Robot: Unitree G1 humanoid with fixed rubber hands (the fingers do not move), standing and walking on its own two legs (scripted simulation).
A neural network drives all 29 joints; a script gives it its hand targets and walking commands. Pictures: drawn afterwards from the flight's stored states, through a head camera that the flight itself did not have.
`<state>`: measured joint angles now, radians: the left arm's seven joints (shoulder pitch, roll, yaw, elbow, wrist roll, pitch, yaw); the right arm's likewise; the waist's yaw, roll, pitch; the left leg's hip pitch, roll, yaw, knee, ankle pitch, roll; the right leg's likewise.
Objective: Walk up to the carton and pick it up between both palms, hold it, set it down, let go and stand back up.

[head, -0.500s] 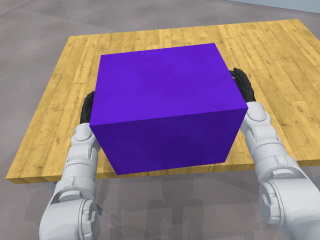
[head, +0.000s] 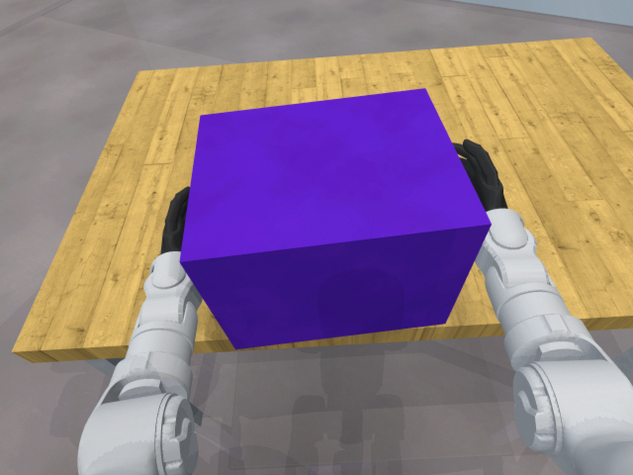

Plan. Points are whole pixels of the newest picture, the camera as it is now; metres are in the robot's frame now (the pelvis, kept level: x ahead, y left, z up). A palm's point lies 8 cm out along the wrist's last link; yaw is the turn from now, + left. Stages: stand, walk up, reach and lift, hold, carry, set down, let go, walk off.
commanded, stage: set down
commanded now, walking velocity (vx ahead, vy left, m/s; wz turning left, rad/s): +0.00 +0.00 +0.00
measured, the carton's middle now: (327, 223) +0.43 +0.02 +0.05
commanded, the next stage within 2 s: none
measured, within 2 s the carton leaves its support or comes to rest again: neither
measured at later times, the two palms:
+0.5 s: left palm (180, 245) +0.40 +0.22 +0.05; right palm (482, 186) +0.45 -0.19 +0.09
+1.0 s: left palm (171, 256) +0.37 +0.22 +0.06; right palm (511, 229) +0.40 -0.22 +0.06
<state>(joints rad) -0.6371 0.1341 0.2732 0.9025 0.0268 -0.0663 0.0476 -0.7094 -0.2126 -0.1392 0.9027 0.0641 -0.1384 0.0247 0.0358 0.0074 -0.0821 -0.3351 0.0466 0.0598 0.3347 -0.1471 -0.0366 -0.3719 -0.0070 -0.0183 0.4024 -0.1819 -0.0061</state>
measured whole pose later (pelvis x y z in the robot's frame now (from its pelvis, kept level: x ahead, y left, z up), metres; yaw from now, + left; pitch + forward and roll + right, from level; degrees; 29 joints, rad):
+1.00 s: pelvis -0.01 +0.01 -0.01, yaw -1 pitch +14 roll +0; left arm -0.68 0.16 0.16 0.92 -0.15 0.00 0.12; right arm -0.66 -0.41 0.03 0.98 0.36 -0.07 0.06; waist 0.07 0.01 -0.17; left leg -0.51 0.07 0.06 0.43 -0.16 -0.03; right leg -0.50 0.01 -0.02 0.40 -0.14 -0.01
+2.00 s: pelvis -0.03 +0.01 +0.00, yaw -1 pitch +6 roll +0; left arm -0.15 0.17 0.13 0.33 -0.17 0.19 0.09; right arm -0.11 -0.48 0.03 0.51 0.41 0.00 0.11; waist 0.07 0.01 -0.13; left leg -0.37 0.07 0.06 0.43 -0.15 -0.03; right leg -0.37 0.01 -0.02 0.40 -0.14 -0.01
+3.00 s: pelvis -0.03 +0.01 +0.00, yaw -1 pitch +0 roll +0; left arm 0.15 0.17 0.04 0.05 -0.17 0.34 0.12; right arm 0.23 -0.40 0.00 0.25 0.33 0.08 0.13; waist 0.07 -0.01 -0.05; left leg -0.25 0.06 0.06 0.41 -0.17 -0.03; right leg -0.25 0.01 -0.01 0.40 -0.16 -0.01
